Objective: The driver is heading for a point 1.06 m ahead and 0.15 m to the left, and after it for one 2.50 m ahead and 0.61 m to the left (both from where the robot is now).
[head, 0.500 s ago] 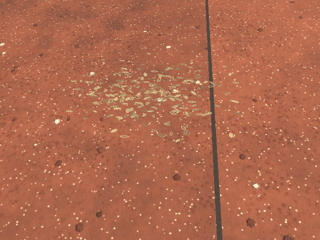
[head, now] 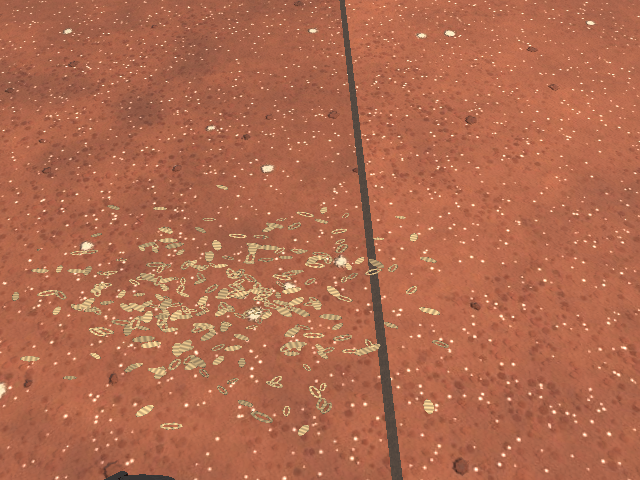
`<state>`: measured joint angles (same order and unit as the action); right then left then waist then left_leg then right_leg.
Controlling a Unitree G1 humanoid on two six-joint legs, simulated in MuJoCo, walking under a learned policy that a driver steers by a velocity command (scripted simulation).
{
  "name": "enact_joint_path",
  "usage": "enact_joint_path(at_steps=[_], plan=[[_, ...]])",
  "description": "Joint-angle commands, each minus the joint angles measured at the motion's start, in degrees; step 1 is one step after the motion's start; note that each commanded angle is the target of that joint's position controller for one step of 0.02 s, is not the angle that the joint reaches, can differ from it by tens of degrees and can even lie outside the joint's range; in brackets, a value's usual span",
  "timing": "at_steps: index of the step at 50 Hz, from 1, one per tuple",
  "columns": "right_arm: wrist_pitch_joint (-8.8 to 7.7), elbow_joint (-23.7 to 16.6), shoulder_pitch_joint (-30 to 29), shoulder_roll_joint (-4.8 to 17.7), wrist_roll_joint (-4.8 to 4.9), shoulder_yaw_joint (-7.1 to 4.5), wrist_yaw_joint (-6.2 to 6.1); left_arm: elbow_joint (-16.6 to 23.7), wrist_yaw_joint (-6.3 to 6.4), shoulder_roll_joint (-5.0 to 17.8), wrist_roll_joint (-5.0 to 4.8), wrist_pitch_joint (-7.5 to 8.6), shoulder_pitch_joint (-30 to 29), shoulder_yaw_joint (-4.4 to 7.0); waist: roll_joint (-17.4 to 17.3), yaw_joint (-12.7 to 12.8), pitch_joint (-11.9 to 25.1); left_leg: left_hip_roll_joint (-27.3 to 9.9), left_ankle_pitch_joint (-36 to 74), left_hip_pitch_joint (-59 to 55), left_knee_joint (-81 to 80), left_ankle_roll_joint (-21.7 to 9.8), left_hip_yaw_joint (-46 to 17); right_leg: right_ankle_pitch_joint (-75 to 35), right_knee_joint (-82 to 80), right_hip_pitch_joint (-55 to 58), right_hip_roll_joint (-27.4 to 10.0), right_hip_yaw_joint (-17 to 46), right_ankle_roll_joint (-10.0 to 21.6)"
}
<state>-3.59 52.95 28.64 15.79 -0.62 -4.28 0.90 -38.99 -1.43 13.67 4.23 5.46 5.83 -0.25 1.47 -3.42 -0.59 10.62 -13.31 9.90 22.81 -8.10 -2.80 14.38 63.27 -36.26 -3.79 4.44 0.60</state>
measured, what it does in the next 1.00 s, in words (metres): walks ahead, turning left: right foot, then left foot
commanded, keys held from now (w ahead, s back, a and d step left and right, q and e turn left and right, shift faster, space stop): w+q+shift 0.38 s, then w+shift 0.20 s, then w+e+shift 0.36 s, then e+shift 0.06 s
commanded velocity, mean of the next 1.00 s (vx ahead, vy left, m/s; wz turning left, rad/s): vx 0.99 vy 0.00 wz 0.29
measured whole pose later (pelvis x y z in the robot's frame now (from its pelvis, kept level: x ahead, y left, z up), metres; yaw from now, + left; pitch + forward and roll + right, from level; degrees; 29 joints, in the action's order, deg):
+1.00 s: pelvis +0.87 +0.20 -0.02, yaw +17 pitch +0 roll +1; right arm -7.1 53.2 26.7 15.0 -0.4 -1.6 -0.4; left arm -44.2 -4.2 16.4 0.9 2.1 5.9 1.6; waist 1.5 -2.1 -3.3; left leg 4.9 -23.2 -12.9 10.5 -2.4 13.9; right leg -7.0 44.9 -45.1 -3.3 -7.1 6.6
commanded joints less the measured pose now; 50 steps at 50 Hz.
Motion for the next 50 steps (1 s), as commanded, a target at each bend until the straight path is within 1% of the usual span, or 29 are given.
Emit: enact_joint_path(at_steps=[1, 3, 6, 8, 9, 10, 11, 12, 13, 14, 15, 18, 21, 24, 26, 28, 30, 31, 32, 33, 34, 35, 36, 37, 39, 41, 45, 48, 50], plan=[[-2.34, -6.9, -6.7, 6.9, 0.32, -1.23, -0.21, 6.8, -0.84, 4.0, -0.93, -0.11, -6.0, -0.32, -1.8, 3.8, -7.5, -13.6, -2.9, 16.9, -18.1, -8.9, -20.0, -9.0, -14.7, 5.0, -1.3, -2.4, -2.7], [-2.45, -7.2, -5.6, 8.3, 0.92, -1.9, 0.1, 7.7, -1.4, 2.9, -1.96, -0.02, -10.0, -0.9, -2.7, 1.6, -6.6, -12.0, 4.0, 18.7, -18.1, -6.2, -17.9, -18.3, -23.5, 13.7, 0.8, -4.0, -3.0], [-2.1, -6.7, -1.8, 9.6, 1.39, -2.44, 0.26, 8.4, -0.64, 4.6, -2.31, 0.11, -12.0, -0.43, -3.5, -0.9, -3.9, -13.3, 18.2, 7.1, -12.6, -4.3, -19.1, -19.8, -30.1, 15.0, 2.8, -4.1, -2.4], [-1.61, -6.2, -0.4, 10.6, 1.13, -2.64, -0.37, 8.0, 0.25, 6.7, -2.19, 0.47, -9.4, 0.52, -3.7, 0.2, -0.3, -13.9, 30.2, -0.3, -3.7, -2.3, -19.6, -12.7, -34.8, 19.4, 4.9, -4.0, -1.6], [-1.55, -6.0, -0.6, 12.1, 0.88, -2.93, -0.28, 6.3, 0.97, 8.7, -2.23, 0.81, -3.2, 1.54, -2.8, 3.3, 4.5, -12.6, 37.0, -1.6, 5.9, -1.1, -18.2, -8.4, -36.0, 27.2, 6.4, -4.6, -0.7], [-1.8, -6.5, -2.7, 12.8, 0.94, -3.11, 0.05, 4.2, 1.95, 11.1, -1.94, 1.28, 6.5, 2.73, -2.6, 8.6, 9.9, -10.2, 33.9, 4.4, 18.8, 0.0, -16.9, -6.1, -34.9, 40.3, 3.0, -2.2, 0.7], [-2.51, -8.5, -4.8, 7.8, 1.0, -1.78, 0.09, 3.0, 3.45, 16.4, -0.75, 1.2, 20.1, 4.66, 1.7, 14.1, 18.9, -7.9, 17.9, 13.1, 36.7, 0.2, -12.5, 13.3, -34.6, 54.4, -10.2, 9.8, 2.9], [-2.37, -11.4, 0.8, 0.2, 3.95, 0.44, -0.29, 2.3, 3.22, 19.9, 1.03, 0.8, 20.1, 5.56, 17.9, 9.6, 27.4, -3.4, -16.9, 30.5, 53.7, 1.9, -5.8, 27.8, -43.5, 66.9, -26.5, 39.9, 9.1], [-1.26, -11.2, -3.7, 4.5, 2.26, 0.34, -0.85, 2.1, 2.92, 16.1, -0.21, 0.09, 16.1, 5.87, 13.3, 9.2, 20.9, -9.0, -10.2, 37.2, 58.1, 0.8, -3.3, 34.3, -47.2, 59.7, -23.5, 43.0, 9.5], [-0.62, -11.3, -10.0, 6.5, 0.84, -0.24, -0.47, 2.2, 2.6, 10.4, -0.83, 0.07, 12.4, 4.58, 6.4, 9.7, 11.9, -11.3, -5.0, 38.3, 56.2, 0.8, -2.1, 25.8, -46.9, 51.7, -19.9, 31.2, 7.7], [-0.22, -11.7, -12.8, 5.9, 0.1, -0.24, 0.28, 1.1, 2.16, 8.0, -0.75, 0.13, 11.3, 3.96, 1.7, 8.7, 7.1, -13.1, -2.7, 37.0, 53.8, 1.3, -1.9, 13.1, -47.1, 45.2, -17.5, 22.3, 6.9], [2.12, -14.3, -16.3, 2.0, -1.24, 0.56, 2.27, -3.6, 1.64, 5.0, -1.97, 1.17, 14.6, 3.15, 4.6, 5.6, 1.1, -16.1, -2.9, 36.6, 51.9, 2.1, -1.2, -4.2, -48.9, 36.8, -13.6, 7.7, 4.4], [2.94, -18.7, -22.1, 0.7, -1.81, 1.73, 3.49, -6.0, 0.84, 4.2, -2.97, 2.46, 14.8, 2.87, 4.2, 3.4, -1.4, -16.4, 2.1, 38.5, 48.4, 2.3, -0.7, -15.4, -52.4, 32.9, -12.3, -1.0, 4.0], [2.34, -20.9, -26.2, 2.1, -1.68, 2.69, 4.49, -6.9, 0.85, 6.7, -2.56, 3.16, 12.2, 3.16, 2.4, 1.2, -5.6, -14.8, 11.7, 31.3, 32.0, 1.9, 1.9, -19.1, -58.5, 26.2, -8.9, -10.7, 3.7], [1.93, -21.3, -30.1, 1.8, -1.79, 3.42, 4.94, -8.7, 0.7, 8.7, -2.95, 3.18, 15.7, 3.24, 0.3, 2.6, -7.9, -12.0, 14.8, 22.4, 22.8, 0.2, 7.7, -26.6, -63.0, 24.3, -8.8, -14.0, 4.3], [1.56, -20.5, -30.4, 3.5, -1.88, 3.3, 4.47, -10.1, 1.07, 12.2, -2.75, 2.62, 18.8, 3.67, 1.2, 1.9, -6.6, -8.0, 11.9, 18.0, 18.9, -1.6, 10.6, -50.9, -58.3, 31.8, -9.7, -15.9, 4.7], [1.12, -17.8, -21.6, 6.4, -2.63, 2.34, 3.33, -11.2, 2.11, 16.5, -2.56, 1.02, 20.3, 4.24, 4.8, -3.6, 0.8, -4.1, 3.8, 6.0, 16.4, -3.3, 10.7, -71.6, -40.7, 36.7, -11.5, -16.1, 5.1], [1.03, -13.9, -9.4, 8.2, -2.67, 1.26, 2.3, -11.3, 2.57, 17.4, -2.85, 0.11, 19.3, 4.2, 4.8, -9.7, 6.8, -4.1, 3.9, -8.3, 12.0, -4.6, 8.0, -71.4, -26.0, 33.2, -11.3, -15.5, 5.2], [1.2, -11.1, -0.9, 12.3, -3.36, -0.38, 0.92, -10.7, 2.51, 15.6, -2.85, -0.16, 19.7, 3.73, 3.1, -12.5, 12.4, -10.0, -2.5, -24.0, 12.3, -5.0, 0.8, -52.1, -6.6, 22.0, -8.3, -14.1, 5.1], [0.92, -11.5, -3.5, 17.9, -4.32, -1.32, -0.24, -8.4, 0.95, 4.7, -3.61, -0.13, 25.9, 1.72, -13.9, -3.2, 18.1, -29.8, -10.9, -37.4, 9.3, -6.1, -24.4, 15.6, 17.5, 1.7, 1.8, -10.0, 3.7], [0.66, -12.8, -1.6, 17.8, -2.89, -1.86, -0.52, -6.4, 1.61, 9.9, -5.39, 0.33, 22.4, 2.75, -8.2, -6.5, 25.1, -34.3, -11.8, -36.8, -0.3, -6.6, -41.0, 12.5, 25.1, -3.8, 4.9, 2.6, 5.5], [0.18, -10.6, -4.6, 14.8, -2.4, -1.43, -0.81, -5.2, 1.78, 10.7, -5.6, 0.45, 16.2, 3.22, -4.0, -4.1, 12.9, -31.2, -8.2, -27.2, -3.2, -4.9, -31.1, 4.4, 22.2, -7.3, 1.6, 2.1, 5.6], [-0.59, -10.0, -7.9, 11.3, -2.07, -0.67, -0.58, -5.7, 1.41, 8.9, -5.16, 0.34, 15.8, 2.67, -2.2, -1.1, 4.2, -29.5, -2.6, -16.6, -5.5, -4.5, -24.1, 1.0, 17.5, -6.2, -0.8, 0.2, 5.3], [-1.34, -9.9, -10.8, 8.8, -2.24, -0.16, -0.35, -7.2, 1.01, 7.8, -4.42, -0.45, 16.1, 2.58, -0.6, 1.4, 1.3, -26.9, 0.4, -10.1, -7.2, -2.9, -18.4, -0.3, 14.2, -3.3, -2.6, 0.6, 5.0], [-2.46, -8.9, -11.0, 4.9, -1.4, 0.99, -0.3, -9.3, -0.25, 5.4, -3.34, -2.72, 19.8, 2.37, -3.8, 4.5, -0.3, -24.7, 2.4, -2.1, -11.6, -1.3, -10.4, -1.3, 11.2, 2.2, -4.2, 0.6, 4.0], [-3.71, -7.0, -9.7, 3.8, -0.04, 1.2, 0.0, -8.3, -1.04, 3.9, -3.13, -3.96, 15.5, 2.58, -3.9, 5.2, -4.0, -23.1, 9.1, -1.5, -14.7, 0.7, -3.5, -3.3, 8.8, -2.2, -5.0, -0.1, 3.7], [-4.75, -5.3, -8.8, 2.1, -0.12, 1.89, 0.11, -3.9, -1.94, 2.0, -3.9, -3.58, 3.8, 1.82, -5.2, 4.5, -7.7, -17.5, 31.2, -1.0, -16.6, 4.8, 12.5, -16.4, -3.0, -4.9, -2.7, -6.7, 4.4], [-4.85, -4.4, -7.9, 4.1, 0.33, 2.09, -1.23, -1.9, -3.13, 1.7, -3.51, -2.87, -1.1, 0.96, -2.8, 4.6, -8.4, -17.2, 47.2, -3.7, -15.8, 6.8, 17.8, -23.7, -18.2, 1.1, 1.0, -13.6, 6.4], [-4.93, -4.8, -7.9, 7.6, 0.78, 1.51, -2.95, -3.5, -3.57, 3.2, -2.53, -2.58, 3.3, 1.24, -3.9, 6.9, -4.2, -18.5, 65.0, -7.6, -5.9, 8.2, 18.6, -27.0, -24.9, 10.7, 6.6, -17.3, 7.0]])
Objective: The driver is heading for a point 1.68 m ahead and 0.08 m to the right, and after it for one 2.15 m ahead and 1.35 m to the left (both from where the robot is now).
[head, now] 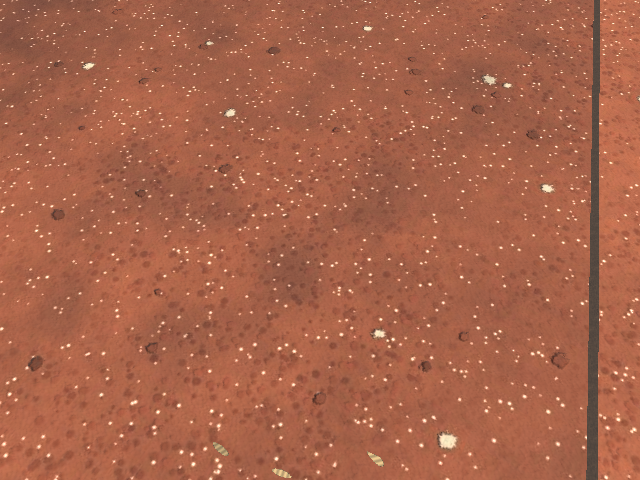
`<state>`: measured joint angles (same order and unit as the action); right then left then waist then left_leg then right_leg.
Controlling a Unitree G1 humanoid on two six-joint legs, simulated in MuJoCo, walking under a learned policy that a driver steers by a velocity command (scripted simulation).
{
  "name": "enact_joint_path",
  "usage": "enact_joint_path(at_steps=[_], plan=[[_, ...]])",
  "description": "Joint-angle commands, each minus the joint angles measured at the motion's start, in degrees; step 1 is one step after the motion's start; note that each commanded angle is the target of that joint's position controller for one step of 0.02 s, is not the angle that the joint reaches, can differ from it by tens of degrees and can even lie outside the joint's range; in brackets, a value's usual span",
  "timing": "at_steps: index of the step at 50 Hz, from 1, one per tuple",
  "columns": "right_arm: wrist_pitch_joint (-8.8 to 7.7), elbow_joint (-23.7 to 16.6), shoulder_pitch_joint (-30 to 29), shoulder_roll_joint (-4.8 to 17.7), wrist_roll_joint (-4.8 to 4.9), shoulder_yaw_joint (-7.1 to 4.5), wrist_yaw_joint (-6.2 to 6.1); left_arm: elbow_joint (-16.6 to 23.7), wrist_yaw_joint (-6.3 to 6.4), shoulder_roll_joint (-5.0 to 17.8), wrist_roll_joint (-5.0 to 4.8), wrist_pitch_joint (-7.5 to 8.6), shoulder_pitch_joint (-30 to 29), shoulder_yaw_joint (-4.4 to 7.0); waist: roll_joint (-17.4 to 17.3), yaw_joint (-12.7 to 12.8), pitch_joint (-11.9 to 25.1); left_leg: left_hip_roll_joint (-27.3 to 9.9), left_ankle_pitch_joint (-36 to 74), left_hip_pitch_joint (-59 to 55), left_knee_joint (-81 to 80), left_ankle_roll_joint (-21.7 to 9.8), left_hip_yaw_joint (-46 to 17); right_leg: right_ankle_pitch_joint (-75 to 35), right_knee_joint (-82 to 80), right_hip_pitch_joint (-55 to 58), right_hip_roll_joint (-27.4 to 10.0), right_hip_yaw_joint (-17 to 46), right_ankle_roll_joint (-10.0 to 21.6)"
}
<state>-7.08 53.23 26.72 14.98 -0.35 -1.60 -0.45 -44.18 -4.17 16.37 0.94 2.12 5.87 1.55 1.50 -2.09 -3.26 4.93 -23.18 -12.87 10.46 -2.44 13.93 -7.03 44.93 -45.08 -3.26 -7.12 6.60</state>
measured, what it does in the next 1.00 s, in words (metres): walks ahead: right foot, then left foot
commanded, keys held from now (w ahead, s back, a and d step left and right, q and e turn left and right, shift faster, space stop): e+shift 0.18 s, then shift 0.12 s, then q+shift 0.56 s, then shift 0.14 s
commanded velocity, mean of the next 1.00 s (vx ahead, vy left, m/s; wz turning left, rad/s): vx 0.19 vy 0.00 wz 0.09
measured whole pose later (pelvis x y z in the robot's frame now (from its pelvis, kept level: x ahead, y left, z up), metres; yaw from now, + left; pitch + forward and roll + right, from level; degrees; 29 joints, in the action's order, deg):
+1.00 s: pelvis +0.35 +0.04 +0.02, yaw +8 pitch +2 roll -1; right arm 3.3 39.2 16.6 18.6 -0.5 -4.7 -0.7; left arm -40.5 1.2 17.8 1.0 -3.1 6.6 1.5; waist 1.3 -2.1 -3.6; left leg 9.8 -10.0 14.8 24.9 -5.0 -13.9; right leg 20.6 52.2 -29.9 0.6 5.8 -3.6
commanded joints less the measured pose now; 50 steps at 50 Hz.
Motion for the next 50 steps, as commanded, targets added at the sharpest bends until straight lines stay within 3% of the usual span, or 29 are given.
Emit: enact_joint_path(at_steps=[1, 2, 3, 4, 5, 6, 7, 8, 9, 10, 12, 15, 17, 19, 22, 25, 27, 29, 31, 32, 33, 34, 35, 36, 37, 39, 40, 44, 50], plan=[[-0.97, -5.8, -7.1, 10.5, 0.61, -1.73, -2.45, -0.3, -0.68, 2.2, 0.98, 0.54, 9.8, 0.11, -5.5, 8.5, 2.5, -13.8, 81.2, 14.9, 14.8, 3.3, 1.2, -3.6, -7.4, 27.2, 8.9, -6.1, 1.3], [-0.08, -6.6, -9.5, 12.2, 0.46, -2.26, -2.85, -3.1, -0.25, 5.0, 1.32, 0.25, 20.4, 1.36, -6.1, 13.5, 8.1, -14.9, 83.4, 17.6, 28.2, 3.7, 0.1, -1.1, -6.5, 38.8, 10.8, -4.5, 2.5], [0.74, -7.6, -13.1, 12.8, 0.33, -2.7, -2.64, -6.3, 0.94, 7.8, 1.23, 0.04, 31.8, 2.91, -4.9, 19.0, 12.4, -15.0, 73.8, 23.2, 46.5, 4.2, -1.3, -2.0, -8.4, 50.1, 9.1, 0.7, 5.3], [1.33, -6.9, -14.7, 9.1, 0.67, -2.36, -1.22, -6.9, 2.72, 9.8, 0.14, 0.17, 31.0, 4.02, 3.5, 17.8, 8.8, -4.2, 17.3, 31.4, 70.2, 4.6, -0.9, -8.9, -15.7, 52.6, 4.7, 6.2, 7.9], [1.24, -10.4, -6.6, 2.5, -0.43, -0.56, -1.32, -5.0, 3.11, 16.1, 0.73, -0.16, 25.8, 5.13, 12.3, 7.4, 10.5, 0.2, -12.1, 48.8, 89.9, 6.3, -5.9, -56.4, -4.6, 62.2, -6.3, 22.0, 13.2], [1.16, -13.4, -3.2, 4.1, 0.23, 0.14, -1.43, -2.3, 3.11, 18.4, 0.53, -0.27, 24.1, 6.29, 6.5, 7.2, 26.2, -0.5, -7.8, 55.2, 93.7, 5.7, -17.2, -47.6, -12.9, 71.5, -14.1, 38.0, 22.1], [1.09, -13.6, -4.7, 6.4, -0.71, 0.52, -1.43, 0.9, 3.8, 15.9, -0.49, -1.02, 17.5, 6.33, -1.5, 5.3, 23.0, -3.2, -3.5, 55.1, 88.0, 4.4, -19.2, -24.2, -20.7, 63.1, -13.3, 43.1, 21.1], [1.4, -13.4, -7.8, 7.4, -1.59, 0.2, -1.2, 1.5, 4.21, 11.5, -0.94, -1.64, 13.0, 5.09, -6.8, 2.5, 12.5, -5.1, -2.0, 54.4, 81.7, 4.4, -18.7, -11.3, -25.5, 50.3, -10.3, 39.9, 18.3], [2.36, -14.2, -9.9, 7.3, -2.57, 0.04, -1.28, 1.5, 4.34, 9.3, -1.39, -1.51, 12.1, 4.36, -8.5, 1.2, 7.3, -6.8, -1.8, 52.4, 76.5, 5.1, -18.8, -15.2, -26.7, 41.8, -8.7, 37.6, 16.4], [4.06, -13.9, -9.2, 7.4, -2.93, 0.05, -1.52, 1.7, 4.42, 8.3, -1.44, -1.11, 11.7, 3.96, -10.0, -0.1, 5.5, -8.6, -0.9, 48.4, 71.5, 5.8, -18.4, -21.0, -26.8, 35.5, -7.6, 33.2, 14.8], [6.39, -14.3, -9.6, 5.8, -2.82, 0.46, -1.76, 1.2, 3.97, 8.7, -0.77, -0.07, 12.1, 3.79, -9.8, -0.8, 5.7, -9.9, 0.0, 41.3, 62.7, 6.6, -16.8, -28.7, -26.8, 26.2, -4.3, 26.7, 12.6], [6.94, -15.6, -11.6, 4.2, -1.49, 0.72, -1.7, 0.7, 3.94, 8.8, -0.35, 0.33, 13.8, 3.97, -4.4, 0.6, 10.0, -9.6, 8.7, 42.4, 53.7, 5.5, -15.7, -37.8, -23.4, 30.7, -0.7, 21.3, 7.0], [7.15, -15.1, -11.9, 3.9, -1.13, 0.72, -1.46, 0.5, 4.3, 6.5, -0.85, -0.25, 13.8, 3.16, -1.2, 1.6, 11.3, -9.7, 15.4, 43.3, 48.0, 4.2, -15.0, -35.0, -23.2, 35.0, 0.5, 18.0, 2.4], [7.26, -14.7, -13.6, 3.1, -0.79, 0.91, -1.05, -0.2, 4.62, 4.1, -0.81, -0.65, 14.2, 2.09, 0.7, 3.3, 10.1, -10.0, 19.6, 43.0, 41.9, 3.2, -14.4, -29.6, -24.8, 37.1, 0.5, 16.1, -0.2], [7.45, -14.1, -16.2, 3.1, 0.09, 0.92, -0.63, -0.9, 4.93, 3.6, 0.67, -0.7, 14.5, 1.29, 1.8, 5.3, 6.9, -9.5, 20.3, 41.3, 35.7, 2.2, -14.8, -23.9, -27.2, 38.5, -2.1, 14.0, 0.0], [7.39, -14.8, -16.8, 6.1, 0.03, -0.2, 0.01, -0.8, 5.62, 6.1, 1.56, -1.4, 13.2, 1.86, 2.3, 5.3, 4.7, -7.6, 11.1, 42.7, 34.6, 1.3, -15.3, -23.6, -25.3, 42.2, -6.1, 13.8, 2.9], [7.49, -15.2, -15.6, 6.7, -0.58, -0.71, 0.54, -0.4, 6.15, 6.5, 1.24, -2.12, 12.3, 2.05, 1.8, 5.0, 4.0, -6.9, 4.6, 43.2, 33.8, 0.4, -14.4, -23.5, -22.4, 44.8, -8.5, 14.5, 4.9], [7.61, -15.4, -14.1, 5.7, -0.6, -0.8, 0.91, 0.1, 6.58, 6.9, 0.75, -2.55, 11.3, 2.21, 1.4, 4.7, 3.4, -6.0, 0.6, 42.0, 30.9, -0.7, -13.3, -24.5, -19.3, 46.3, -9.9, 14.7, 6.0], [7.56, -15.3, -11.1, 4.8, -0.34, -0.99, 0.95, 0.6, 6.88, 7.6, 0.2, -2.71, 9.6, 2.47, 1.1, 3.3, 3.9, -4.3, 1.2, 36.9, 24.4, -2.4, -12.6, -26.1, -14.0, 45.5, -9.2, 13.0, 4.7], [7.24, -14.9, -7.8, 5.2, -0.5, -1.34, 0.72, 1.0, 7.03, 8.3, -0.22, -2.64, 8.1, 2.72, -0.4, 0.9, 5.4, -4.0, 9.2, 30.6, 18.0, -4.0, -14.5, -25.4, -7.7, 42.6, -7.0, 10.3, 2.3], [6.81, -14.8, -3.8, 10.0, -0.86, -2.8, 0.37, 3.0, 7.12, 8.6, -0.21, -2.26, 6.3, 2.83, -6.1, -0.9, 7.7, -10.8, 29.4, 22.5, 14.8, -7.6, -26.9, -12.7, 4.7, 34.1, -1.4, 6.6, -1.3], [7.0, -15.4, -3.0, 16.8, -0.55, -4.87, 0.42, 6.4, 6.61, 4.8, 0.06, -2.6, 4.9, 1.95, -17.3, 0.3, 6.7, -24.8, 64.1, 14.8, 13.0, -18.2, -48.5, 37.3, 18.5, 14.6, 12.2, 2.6, -6.1], [7.23, -14.0, 1.8, 15.2, 1.08, -4.96, 0.69, 6.0, 6.48, 3.6, 1.64, -3.35, 5.9, 1.2, -12.1, -0.7, 10.7, -25.7, 67.6, 12.4, 12.3, -21.3, -49.9, 46.4, 25.5, 12.4, 10.0, 10.7, -6.8], [7.69, -14.5, -1.4, 13.6, 0.91, -5.01, 0.36, 5.6, 6.26, 3.9, 1.0, -3.44, 5.4, 1.11, -7.9, 0.3, 7.6, -22.7, 60.5, 14.4, 12.5, -20.5, -45.0, 42.0, 28.0, 10.3, 8.1, 12.4, -7.6], [8.6, -15.4, -5.8, 11.5, 0.66, -4.61, 0.0, 5.6, 6.21, 4.8, 0.65, -3.3, 3.8, 1.31, -4.0, 1.4, 4.2, -18.5, 51.4, 17.7, 11.2, -17.2, -40.3, 37.0, 25.5, 9.1, 6.2, 12.5, -8.3], [9.5, -16.8, -9.6, 9.7, 0.81, -4.21, -0.29, 6.4, 5.81, 6.0, 0.85, -3.5, 2.5, 1.58, -5.0, 2.4, 5.1, -12.6, 46.6, 17.7, 10.8, -12.3, -36.0, 31.6, 20.0, 9.7, 5.0, 11.6, -9.6], [9.6, -16.7, -8.6, 10.3, 0.77, -4.46, -0.17, 6.3, 5.4, 5.6, 0.95, -3.83, 2.8, 1.4, -4.8, 2.2, 6.9, -11.5, 47.4, 17.2, 11.2, -11.3, -35.5, 30.5, 18.8, 10.9, 5.6, 11.1, -10.2], [9.64, -16.3, -6.3, 12.8, 0.46, -5.78, -0.31, 7.5, 5.11, 4.8, 0.2, -4.43, 1.1, 0.81, -5.7, 0.8, 8.5, -10.4, 42.5, 15.5, 11.7, -9.4, -38.0, 28.5, 12.0, 10.2, 5.6, 11.3, -10.9], [10.05, -16.5, -6.4, 11.8, -0.58, -5.19, -0.51, 7.6, 5.61, 5.8, -0.06, -4.5, -0.3, 0.92, -8.4, -1.2, 7.7, -10.4, 35.4, 18.3, 11.2, -8.0, -40.9, 27.5, 6.4, 13.8, 4.4, 11.2, -9.7]])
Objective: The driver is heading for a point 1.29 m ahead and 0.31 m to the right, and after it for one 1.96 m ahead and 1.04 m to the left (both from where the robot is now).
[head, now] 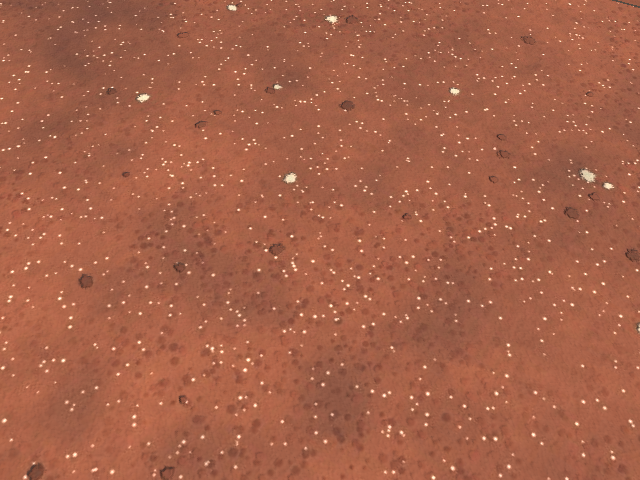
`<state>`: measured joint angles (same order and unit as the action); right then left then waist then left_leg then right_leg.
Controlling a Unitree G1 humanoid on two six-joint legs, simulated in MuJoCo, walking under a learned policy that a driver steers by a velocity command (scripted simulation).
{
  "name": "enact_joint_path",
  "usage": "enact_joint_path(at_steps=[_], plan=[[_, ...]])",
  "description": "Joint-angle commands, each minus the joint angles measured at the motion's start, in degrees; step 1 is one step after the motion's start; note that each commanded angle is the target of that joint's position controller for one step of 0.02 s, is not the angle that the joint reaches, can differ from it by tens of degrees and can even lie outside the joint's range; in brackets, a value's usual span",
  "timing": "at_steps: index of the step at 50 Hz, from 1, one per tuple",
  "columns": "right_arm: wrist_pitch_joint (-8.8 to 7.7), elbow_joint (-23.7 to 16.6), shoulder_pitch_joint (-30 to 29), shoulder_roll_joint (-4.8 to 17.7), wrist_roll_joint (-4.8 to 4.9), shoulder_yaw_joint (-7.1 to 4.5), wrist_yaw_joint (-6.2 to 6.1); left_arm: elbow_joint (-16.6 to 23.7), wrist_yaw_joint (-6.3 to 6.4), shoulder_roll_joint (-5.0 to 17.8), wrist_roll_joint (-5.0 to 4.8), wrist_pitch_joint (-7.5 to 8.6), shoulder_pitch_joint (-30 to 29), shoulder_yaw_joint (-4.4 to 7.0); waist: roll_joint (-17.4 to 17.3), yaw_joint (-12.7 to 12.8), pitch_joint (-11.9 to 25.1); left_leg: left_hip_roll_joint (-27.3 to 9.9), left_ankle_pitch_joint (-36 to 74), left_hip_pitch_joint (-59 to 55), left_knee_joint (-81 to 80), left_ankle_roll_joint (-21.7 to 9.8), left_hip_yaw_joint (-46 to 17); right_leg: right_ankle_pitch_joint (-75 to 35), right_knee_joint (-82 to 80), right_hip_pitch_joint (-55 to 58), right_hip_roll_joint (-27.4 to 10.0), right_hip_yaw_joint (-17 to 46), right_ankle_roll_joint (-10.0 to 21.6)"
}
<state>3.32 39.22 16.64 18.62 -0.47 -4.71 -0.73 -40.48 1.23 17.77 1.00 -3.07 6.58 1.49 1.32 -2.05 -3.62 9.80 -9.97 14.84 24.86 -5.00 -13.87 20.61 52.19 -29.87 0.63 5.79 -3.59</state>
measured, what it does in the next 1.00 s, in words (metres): walks ahead, turning right: right foot, then left foot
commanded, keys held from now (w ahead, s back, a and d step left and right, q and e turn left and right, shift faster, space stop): e+shift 0.42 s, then w+e+shift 0.12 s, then w+shift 0.24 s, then w+q+shift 0.22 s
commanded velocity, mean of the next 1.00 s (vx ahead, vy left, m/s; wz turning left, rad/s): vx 0.37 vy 0.00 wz -0.31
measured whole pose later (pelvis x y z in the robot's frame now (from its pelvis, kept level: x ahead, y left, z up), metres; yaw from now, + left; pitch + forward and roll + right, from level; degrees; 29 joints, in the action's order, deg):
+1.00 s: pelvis +0.19 -0.14 -0.02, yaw -22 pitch +4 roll -1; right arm -4.1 53.4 33.9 14.6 -0.1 -1.8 0.6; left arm -35.3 -2.5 15.6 2.9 3.3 -0.9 0.8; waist 0.4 -7.8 0.5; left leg -2.7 -28.1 -0.2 31.0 -1.9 -5.0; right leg 10.8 33.5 -27.5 -0.1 -1.3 1.9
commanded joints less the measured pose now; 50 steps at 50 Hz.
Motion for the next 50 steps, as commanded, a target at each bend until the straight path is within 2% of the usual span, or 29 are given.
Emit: enact_joint_path(at_steps=[1, 5, 8, 9, 10, 11, 12, 14, 17, 21, 23, 24, 25, 26, 27, 28, 29, 30, 31, 32, 34, 39, 41, 43, 45, 47, 48, 49, 50], plan=[[-0.35, -2.6, 2.8, 7.6, -0.7, -1.73, -0.26, 3.5, 0.2, 4.5, -0.2, 0.78, -0.2, 0.97, -8.1, -0.9, 8.0, -15.8, 22.0, -9.2, -3.2, -5.6, -12.6, 0.0, -1.9, -0.3, 0.2, -2.1, 0.9], [-0.84, -1.8, -0.6, 2.8, -1.76, 1.18, -0.44, 1.4, -0.17, 2.6, -0.85, 0.94, 2.0, -0.02, -8.0, -0.2, 7.7, -16.1, 19.3, -3.2, -4.4, -5.0, -9.2, 0.5, -13.2, 13.4, -0.6, -3.9, 3.0], [-1.04, -0.2, -0.8, 6.5, -1.21, 0.86, -1.31, 0.2, -0.19, 4.2, -0.67, 1.31, 3.8, 0.41, -6.5, 1.8, 4.1, -15.4, 12.8, -0.1, -1.1, -2.7, -7.2, -7.5, -28.9, 21.1, 1.7, -2.5, 5.5], [-1.33, -0.2, 0.0, 6.9, -1.25, 0.7, -1.59, 0.6, -0.13, 6.5, -0.14, 1.91, 3.6, 0.83, -3.1, 1.1, 3.8, -13.9, 8.3, 0.3, 2.0, -0.8, -5.8, -11.1, -31.5, 21.7, -1.9, 4.2, 6.9], [-1.54, -1.6, 0.9, 5.9, -1.03, 0.85, -1.68, 1.5, -0.26, 11.5, 0.34, 2.49, 3.6, 1.75, 6.1, -0.4, 4.9, -8.1, -0.2, 3.9, 10.4, 1.5, 1.0, -21.8, -33.8, 23.2, -11.3, 17.2, 10.3], [-1.21, -2.3, -1.2, 6.1, -0.59, 0.72, -2.0, 0.1, -0.97, 13.3, -0.28, 2.38, 5.7, 2.88, 12.3, 0.8, 3.5, -1.8, -15.0, 6.7, 14.8, 3.3, 9.0, -34.3, -34.0, 20.8, -17.9, 25.8, 18.1], [-1.35, -2.9, -3.8, 7.1, -0.81, 0.64, -2.09, -0.6, -1.58, 11.1, -0.27, 2.44, 9.3, 2.9, 11.0, 2.9, 3.4, -2.4, -22.5, 10.6, 23.2, 4.0, 9.0, -35.9, -35.2, 22.7, -18.8, 29.9, 20.6], [-1.51, -2.7, -5.7, 5.2, -0.7, 0.86, -1.42, -0.9, -1.47, 10.4, -0.66, 1.91, 8.6, 3.74, 5.1, 2.1, 2.9, -4.2, -19.4, 13.6, 31.2, 5.5, 7.4, -29.4, -34.0, 22.3, -12.9, 23.9, 18.2], [-1.32, -3.2, -6.7, 3.4, -0.55, 1.48, -0.73, 0.1, -1.26, 9.7, -0.91, 1.01, 7.0, 4.61, 5.5, 1.6, 4.8, -4.6, -15.6, 13.5, 27.9, 7.2, 8.8, -26.2, -33.1, 22.6, -6.5, 19.9, 14.8], [-1.74, -4.8, -10.0, 2.8, 0.0, 2.06, -0.87, 0.3, -1.51, 10.5, -0.62, 0.38, 10.1, 6.05, 6.8, 4.0, 6.9, -3.8, -15.3, 12.2, 19.6, 7.4, 8.8, -21.5, -32.5, 24.3, -5.9, 25.1, 15.1], [-2.5, -4.6, -8.8, 3.6, -0.42, 2.12, -0.5, 0.9, -2.1, 11.1, -0.19, 0.13, 9.4, 6.74, 7.0, 3.7, 9.7, -3.4, -17.4, 5.0, 14.1, 6.3, 8.8, 7.2, -35.5, 19.5, -4.3, 28.4, 14.9], [-2.76, -4.1, -7.1, 3.6, -0.23, 2.09, -0.5, 1.9, -2.55, 11.1, 0.19, 0.0, 6.4, 6.83, 8.4, 1.9, 8.3, -2.8, -17.9, -1.2, 10.0, 5.7, 9.3, 15.8, -36.8, 13.0, -3.3, 29.5, 13.9], [-3.01, -2.7, -3.1, 3.3, 0.38, 2.0, -0.89, 3.5, -2.75, 10.3, 0.2, -0.14, 1.1, 6.66, 8.2, -2.0, 5.9, -2.9, -13.9, -11.2, 2.5, 4.8, 9.8, 17.6, -36.4, 3.3, -0.8, 28.1, 11.3], [-3.43, -0.8, 3.2, 5.1, 0.39, 1.37, -1.81, 5.0, -2.51, 8.6, 0.25, 0.09, -3.1, 6.3, 5.8, -6.5, 3.6, -4.6, -9.6, -22.7, -6.7, 4.0, 10.6, 18.2, -32.8, -7.1, 3.8, 23.0, 6.6], [-4.15, -0.1, 4.8, 10.5, 0.38, 0.09, -2.81, 4.5, -1.9, 4.1, -0.45, 0.65, 1.1, 5.42, -8.7, -5.1, 5.3, -18.0, -20.1, -28.9, -12.2, 3.1, -1.7, 18.9, -13.8, -14.1, 9.1, 12.7, 4.5], [-4.48, -2.1, 0.3, 16.0, -1.72, -0.94, -2.72, 6.7, -1.74, 1.9, -0.32, 1.61, 0.9, 4.16, -14.9, -3.0, 5.3, -32.6, -35.9, -22.3, -18.3, -1.8, -25.3, 9.6, -0.5, -19.8, 10.6, 6.6, 3.4], [-4.73, -2.0, -3.3, 12.7, -2.55, -0.53, -2.24, 6.7, -2.08, 6.5, 0.5, 2.07, -1.3, 4.64, -6.4, -0.5, 2.7, -32.3, -37.6, -14.5, -17.1, -3.7, -24.4, 1.1, 5.8, -18.2, 3.1, 6.5, 3.8], [-5.3, -2.1, -4.8, 8.9, -2.16, 0.58, -1.49, 6.0, -2.97, 6.8, 0.41, 2.45, -0.3, 4.79, -5.1, 1.0, 1.8, -28.9, -35.4, -11.3, -16.5, -3.6, -19.8, -2.6, 8.0, -16.7, 2.7, 6.0, 3.9], [-6.03, -1.9, -5.4, 7.1, -1.99, 1.13, -0.76, 4.6, -3.83, 6.0, 0.71, 2.77, 2.3, 4.44, -5.1, 2.1, 1.5, -25.4, -30.4, -10.6, -16.5, -2.7, -14.0, -5.6, 9.8, -15.7, 2.5, 5.3, 3.5], [-6.73, -1.2, -4.1, 6.7, -1.79, 1.33, -0.5, 3.5, -4.59, 5.3, 1.38, 2.91, 4.3, 4.23, -6.6, 2.1, 1.4, -22.9, -27.4, -9.6, -17.1, -2.4, -9.7, -7.5, 11.5, -14.6, 2.6, 3.9, 3.5], [-7.94, 0.9, 0.5, 6.7, -1.6, 1.21, 0.25, 3.7, -5.06, 4.8, 1.66, 3.03, 3.2, 3.79, -7.6, 0.8, -0.4, -21.3, -25.1, -9.4, -18.3, -2.7, -6.0, -10.3, 11.8, -15.9, 2.3, 3.4, 3.9], [-9.2, 4.7, 9.2, 7.2, -0.84, 0.57, 0.88, 6.3, -5.31, 5.1, 1.69, 3.58, -5.9, 3.17, -7.4, -3.0, -3.4, -22.8, -19.6, -16.2, -20.3, -4.6, -2.4, -12.5, 4.3, -22.4, 1.9, 3.1, 3.3], [-9.11, 6.2, 11.0, 5.9, -0.4, 0.97, 1.03, 7.9, -5.85, 4.4, 2.05, 3.99, -10.3, 2.33, -8.0, -3.4, -4.0, -22.3, -15.3, -15.5, -21.1, -5.5, -1.0, -13.5, -3.1, -19.6, -1.6, -3.3, 2.9], [-8.99, 7.1, 12.6, 5.3, -0.61, 1.17, 0.9, 9.9, -6.42, 2.4, 1.4, 4.66, -15.8, 1.1, -8.8, -5.3, -5.0, -22.1, -9.7, -11.8, -21.9, -6.0, -0.5, -13.0, -10.7, -12.5, -2.8, -7.4, 3.0], [-8.68, 8.2, 12.4, 7.4, -0.69, 0.63, 0.7, 10.4, -6.32, 2.0, 0.86, 5.1, -15.3, 0.69, -9.9, -4.0, -4.9, -22.9, 1.0, -9.6, -20.5, -6.1, 0.2, -8.8, -16.1, -3.8, -1.3, -8.6, 4.2], [-8.41, 9.4, 11.5, 9.4, -0.22, 0.1, 0.79, 8.4, -4.82, 4.0, 0.75, 5.75, -6.8, 1.53, -10.2, 1.1, -1.1, -22.9, 23.9, -7.0, -11.8, -5.5, 1.9, -4.3, -19.9, 11.6, 2.5, -9.8, 5.9], [-8.59, 9.6, 9.9, 9.5, 0.26, 0.07, 0.99, 4.8, -3.49, 5.9, 0.88, 6.33, 4.9, 2.59, -7.2, 7.4, 5.2, -20.2, 35.0, -3.2, 1.8, -4.3, 5.8, -7.0, -22.1, 27.0, 3.6, -9.4, 6.8], [-9.25, 8.5, 8.0, 8.9, 0.68, 0.25, 1.35, 2.0, -1.96, 9.6, 2.0, 6.95, 16.4, 4.03, -4.2, 13.4, 13.2, -16.2, 26.4, 9.3, 18.7, -3.2, 8.0, -2.8, -21.7, 45.5, -3.1, -3.4, 8.0], [-9.7, 5.0, 9.5, -0.6, 1.65, 2.32, 1.65, 1.6, -0.96, 16.0, 3.73, 7.37, 24.2, 5.34, 11.9, 13.6, 24.2, -9.2, -14.6, 26.1, 41.0, -1.6, 11.0, 27.0, -29.0, 60.6, -24.3, 24.3, 10.7]])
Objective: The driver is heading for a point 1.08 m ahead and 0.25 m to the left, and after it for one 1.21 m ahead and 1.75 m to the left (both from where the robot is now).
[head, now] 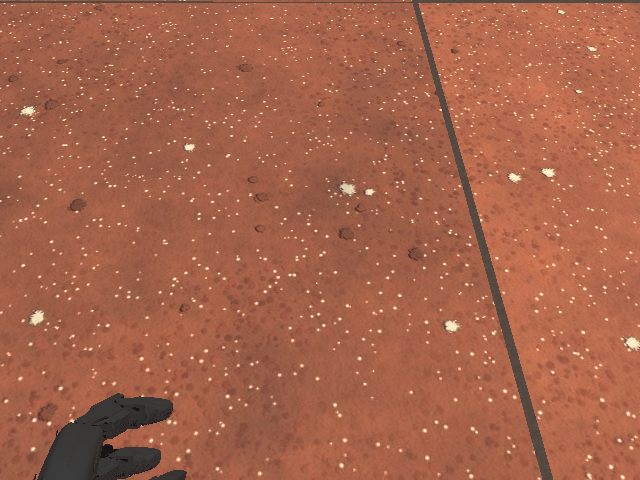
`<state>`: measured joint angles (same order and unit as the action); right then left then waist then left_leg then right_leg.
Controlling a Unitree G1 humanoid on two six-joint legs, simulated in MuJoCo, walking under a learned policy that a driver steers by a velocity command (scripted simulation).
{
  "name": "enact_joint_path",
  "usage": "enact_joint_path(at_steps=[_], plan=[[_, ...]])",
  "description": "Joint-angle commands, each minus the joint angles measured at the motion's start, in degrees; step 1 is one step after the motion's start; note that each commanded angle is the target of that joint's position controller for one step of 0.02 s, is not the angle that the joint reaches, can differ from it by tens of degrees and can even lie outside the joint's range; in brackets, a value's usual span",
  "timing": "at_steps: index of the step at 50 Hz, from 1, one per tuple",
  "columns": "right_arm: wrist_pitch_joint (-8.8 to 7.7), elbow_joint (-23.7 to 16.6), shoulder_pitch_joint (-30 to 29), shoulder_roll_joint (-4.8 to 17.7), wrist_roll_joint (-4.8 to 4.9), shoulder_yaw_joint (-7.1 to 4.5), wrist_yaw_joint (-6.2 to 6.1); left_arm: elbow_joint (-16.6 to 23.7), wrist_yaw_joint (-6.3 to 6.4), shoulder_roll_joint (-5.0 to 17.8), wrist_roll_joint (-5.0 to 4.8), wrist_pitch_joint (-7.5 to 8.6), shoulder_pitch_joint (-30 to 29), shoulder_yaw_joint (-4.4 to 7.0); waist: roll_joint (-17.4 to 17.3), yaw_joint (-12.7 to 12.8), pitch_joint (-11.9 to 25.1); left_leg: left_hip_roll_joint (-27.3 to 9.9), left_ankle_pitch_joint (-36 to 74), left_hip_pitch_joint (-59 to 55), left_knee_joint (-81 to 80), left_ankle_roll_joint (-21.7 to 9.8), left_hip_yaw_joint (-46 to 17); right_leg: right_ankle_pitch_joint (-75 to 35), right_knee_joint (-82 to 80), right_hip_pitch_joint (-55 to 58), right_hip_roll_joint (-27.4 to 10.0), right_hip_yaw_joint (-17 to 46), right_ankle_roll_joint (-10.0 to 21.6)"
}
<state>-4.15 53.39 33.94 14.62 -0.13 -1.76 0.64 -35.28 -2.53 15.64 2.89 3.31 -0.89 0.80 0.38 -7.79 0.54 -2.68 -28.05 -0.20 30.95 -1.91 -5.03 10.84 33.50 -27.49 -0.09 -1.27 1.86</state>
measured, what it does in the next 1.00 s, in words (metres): walks ahead, turning left: left foot, then right foot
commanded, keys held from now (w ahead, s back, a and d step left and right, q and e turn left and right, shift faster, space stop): w+q+shift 0.52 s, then w+shift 0.06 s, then w+e+shift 0.40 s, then q+shift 0.02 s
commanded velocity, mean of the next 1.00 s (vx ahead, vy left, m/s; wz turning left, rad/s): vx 0.98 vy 0.00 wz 0.37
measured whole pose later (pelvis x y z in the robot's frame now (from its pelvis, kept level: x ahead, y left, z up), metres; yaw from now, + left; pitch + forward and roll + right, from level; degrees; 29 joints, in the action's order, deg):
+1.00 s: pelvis +0.87 +0.21 +0.00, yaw +20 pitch +0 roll -2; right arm -6.1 45.9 14.0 15.7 -2.7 -0.4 -0.2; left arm -48.1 -1.3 18.5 1.0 1.8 18.7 3.5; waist 0.0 2.0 -3.2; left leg 3.3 -16.5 16.7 78.6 -2.3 -2.4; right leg 10.2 31.4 -21.0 10.0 -3.3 9.4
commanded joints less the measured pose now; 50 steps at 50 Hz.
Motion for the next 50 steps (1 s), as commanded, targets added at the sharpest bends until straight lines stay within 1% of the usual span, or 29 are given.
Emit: enact_joint_path(at_steps=[1, 2, 3, 6, 11, 15, 17, 18, 20, 21, 22, 23, 24, 25, 26, 29, 31, 33, 36, 39, 41, 43, 44, 45, 46, 47, 48, 49, 50], plan=[[-1.84, -9.8, -10.7, 7.2, 1.41, -1.66, 0.14, -2.9, 2.86, 16.9, 0.88, 0.83, 29.6, 5.66, 9.7, 18.8, 19.3, 4.2, 3.3, 44.0, 43.2, -6.0, -2.5, 45.3, -20.3, 47.8, -26.5, 47.6, 6.1], [-1.0, -10.4, -14.2, 7.9, 0.89, -2.23, 0.28, -3.5, 2.94, 12.8, 0.8, 0.62, 22.7, 4.57, 7.3, 14.7, 8.7, 0.7, 8.6, 46.8, 45.8, -6.1, -1.5, 38.8, -19.1, 40.0, -23.7, 38.1, 5.1], [-0.62, -9.8, -14.4, 6.8, 0.31, -1.89, 0.95, -3.6, 2.69, 9.2, 0.27, 0.86, 19.6, 3.8, 5.0, 12.7, 4.0, -1.9, 12.4, 45.5, 43.6, -5.6, -0.3, 28.9, -20.1, 33.1, -21.2, 29.1, 4.8], [2.11, -8.6, -13.7, 3.7, -1.24, -1.78, 2.5, -5.5, 2.86, 4.7, -0.99, 1.79, 17.9, 2.55, 7.5, 8.2, -2.8, -4.5, 14.2, 43.0, 42.0, -3.5, 1.1, 14.9, -24.7, 23.0, -16.5, 13.3, 3.0], [3.69, -12.6, -23.9, 2.3, -1.05, -1.19, 3.97, -9.2, 2.18, 1.9, -1.56, 3.73, 19.3, 1.99, 4.4, 6.3, -8.2, -3.6, 24.8, 48.6, 38.3, -3.5, 4.7, -5.5, -28.5, 21.1, -11.7, -5.3, 1.3], [3.35, -16.7, -33.2, 2.9, -1.34, -0.1, 5.23, -11.6, 3.11, 4.4, -1.4, 4.14, 21.6, 2.32, 1.2, 6.5, -11.4, -1.8, 30.7, 42.2, 20.3, -6.2, 12.6, -27.2, -30.1, 22.5, -10.8, -14.2, -0.1], [3.28, -17.1, -33.9, 3.4, -0.98, 0.02, 5.32, -12.2, 3.86, 7.7, -1.46, 3.87, 23.7, 2.73, 2.2, 5.8, -8.4, 2.9, 30.9, 33.7, 14.7, -8.3, 17.3, -55.5, -24.6, 27.1, -11.6, -16.1, -1.2], [3.4, -16.4, -31.1, 4.6, -0.68, -0.26, 4.97, -12.1, 4.4, 9.9, -1.29, 3.23, 24.1, 3.25, 3.9, 3.9, -5.4, 5.2, 28.4, 30.0, 14.1, -9.1, 18.5, -68.1, -19.0, 30.7, -12.4, -16.1, -1.6], [3.65, -12.2, -14.6, 8.8, -0.38, -1.97, 3.74, -10.6, 5.19, 14.0, -0.45, 1.13, 19.9, 4.51, 7.0, -5.2, 4.0, 8.4, 20.3, 13.5, 14.5, -11.3, 16.6, -80.3, 2.8, 31.0, -14.9, -14.4, -1.0], [3.48, -8.5, -3.0, 12.1, -0.6, -3.71, 2.7, -9.4, 4.88, 14.2, -0.22, 0.28, 17.7, 4.66, 5.4, -9.6, 9.1, 9.2, 17.0, -0.3, 10.1, -13.0, 12.7, -71.9, 19.6, 25.1, -14.7, -12.7, 0.3], [3.61, -7.0, -2.2, 14.2, -0.36, -5.26, 1.11, -9.8, 3.6, 11.2, -0.16, 0.17, 17.8, 4.21, -2.2, -7.6, 6.9, 7.1, 13.3, -9.1, 5.4, -14.6, 6.7, -26.1, 40.8, 12.4, -6.9, -12.4, -0.1], [4.38, -9.0, -10.0, 19.5, -1.35, -6.04, 0.57, -4.9, 2.7, 2.7, -0.11, 1.14, 20.7, 1.9, -16.1, 2.8, 5.4, -5.0, 17.8, -17.9, 3.4, -21.1, -19.9, 17.8, 61.9, -12.6, 2.2, -8.3, -3.1], [4.58, -10.9, -8.7, 21.3, -1.16, -6.88, 0.72, -0.3, 2.88, 5.6, -0.79, 2.78, 17.0, 1.68, -9.5, 0.3, 14.4, -10.4, 6.8, -23.2, -9.3, -27.2, -38.3, 15.1, 64.6, -20.6, 2.0, 4.7, -2.4], [4.29, -10.4, -9.0, 18.8, -1.04, -6.62, 0.21, 0.3, 2.88, 7.1, -0.65, 4.03, 13.4, 1.47, -2.1, 1.1, 7.5, -11.3, 1.9, -16.9, -16.3, -24.5, -40.3, 11.6, 59.2, -23.2, -1.1, 6.6, -2.0], [3.73, -9.6, -10.6, 15.8, -0.99, -5.9, -0.12, -0.2, 2.85, 7.5, -0.64, 4.37, 13.1, 1.29, 3.3, 4.4, 0.4, -9.9, 4.4, -7.2, -18.2, -21.9, -36.1, 8.8, 52.3, -20.9, -3.6, 6.3, -1.9], [0.87, -10.1, -15.6, 10.4, -0.6, -3.61, -0.99, -2.1, 2.47, 5.5, 1.52, 0.94, 16.0, 0.44, 5.8, 10.9, -4.0, -3.4, 13.9, 12.8, -19.1, -18.4, -21.5, 9.2, 41.3, -9.9, -8.2, 5.3, -4.1], [-0.99, -9.1, -14.7, 9.6, -0.41, -3.03, -0.47, -0.9, 1.53, 3.4, 1.11, -0.35, 13.3, -0.43, 3.6, 10.7, -5.9, -0.8, 20.2, 19.1, -22.6, -16.9, -14.3, 4.2, 31.6, -7.4, -9.6, 1.9, -4.5], [-2.16, -7.9, -12.1, 9.2, -0.19, -3.02, 0.23, 1.2, 0.98, 2.5, -0.34, -0.14, 5.5, -1.02, 1.8, 7.3, -8.8, 1.7, 31.8, 18.4, -24.5, -13.7, -7.1, -7.1, 19.9, -7.8, -9.9, -0.6, -3.0], [-3.47, -6.1, -7.3, 8.9, 0.6, -2.65, 0.7, 2.0, -0.05, 1.4, -2.1, 0.44, -0.9, -1.34, 0.7, 2.7, -7.9, 1.5, 44.0, 11.5, -28.9, -8.4, -1.3, -22.6, 4.9, -3.3, -6.5, -5.5, 1.2], [-3.76, -4.6, -6.8, 10.9, -0.54, -2.6, -0.26, 0.6, -0.13, 3.4, -2.58, 0.77, -0.1, -0.6, -2.4, 3.6, -5.4, -1.6, 64.3, -3.3, -27.4, -5.1, 4.3, -22.7, -0.8, -3.3, -1.8, -6.6, 4.4], [-3.05, -4.4, -7.7, 13.0, -1.72, -2.96, -1.74, -0.8, -0.07, 6.1, -2.26, 0.76, 3.2, 0.5, -6.1, 6.8, -1.5, -4.1, 82.8, -10.1, -20.4, -2.9, 6.9, -16.6, -1.5, 0.6, 3.0, -7.1, 5.5], [-1.33, -5.5, -12.2, 14.5, -3.91, -3.54, -3.01, -6.5, 0.52, 10.3, -2.61, 0.06, 20.7, 2.43, -8.6, 16.0, 6.5, -6.0, 95.7, -10.5, -0.2, -1.5, 8.7, -9.4, 1.4, 14.9, 7.1, -7.2, 6.8], [-0.39, -6.8, -17.2, 15.2, -4.11, -3.82, -3.35, -10.9, 1.05, 11.7, -2.62, -0.35, 34.2, 3.54, -7.0, 23.4, 9.8, -4.9, 92.7, -4.4, 19.0, -1.1, 10.5, -7.0, -1.4, 26.0, 5.9, -5.4, 8.6], [-0.82, -8.2, -20.7, 11.7, -4.04, -2.88, -2.89, -13.1, 1.89, 14.2, -2.44, -1.07, 41.9, 4.89, 0.0, 25.9, 10.4, 1.5, 57.7, 11.0, 44.6, -1.6, 10.5, 2.7, 1.9, 37.1, 0.6, 3.2, 11.4], [-2.26, -11.8, -12.1, 3.3, -0.88, -0.72, -0.86, -12.6, 1.84, 18.0, -0.79, -1.42, 33.8, 5.71, 23.4, 12.1, 12.6, 11.8, 0.1, 42.7, 65.0, 2.9, 4.8, 9.0, -7.7, 53.0, -14.1, 42.1, 24.2], [-3.42, -12.8, -15.1, 6.6, -1.84, 0.29, -1.1, -9.5, 1.22, 13.7, -1.51, -1.51, 27.6, 5.7, 8.5, 14.1, 13.8, 7.8, 5.9, 47.1, 63.5, 0.3, -2.5, 16.1, -17.2, 50.6, -15.2, 51.1, 24.4], [-4.07, -13.6, -19.8, 8.4, -2.08, 0.3, -0.75, -9.8, 1.27, 10.9, -1.97, -1.31, 25.8, 5.11, 0.2, 12.6, 7.3, 4.1, 11.0, 46.1, 58.0, -0.3, -3.6, 17.7, -19.2, 41.7, -14.3, 44.9, 21.9], [-4.31, -14.2, -21.8, 8.4, -2.6, 0.65, -0.58, -10.8, 1.25, 8.3, -1.95, -1.17, 25.4, 4.61, -6.2, 10.5, 2.3, 1.8, 12.8, 42.8, 51.3, -0.6, -2.2, 13.8, -20.8, 31.8, -12.0, 39.5, 19.2], [-3.48, -14.3, -21.9, 7.3, -3.2, 1.14, -0.39, -11.2, 1.82, 7.2, -1.85, -0.54, 23.8, 3.93, -7.4, 7.9, -1.7, 0.0, 12.7, 40.0, 48.4, 0.0, -1.1, 2.8, -20.4, 23.9, -10.4, 32.4, 17.3]])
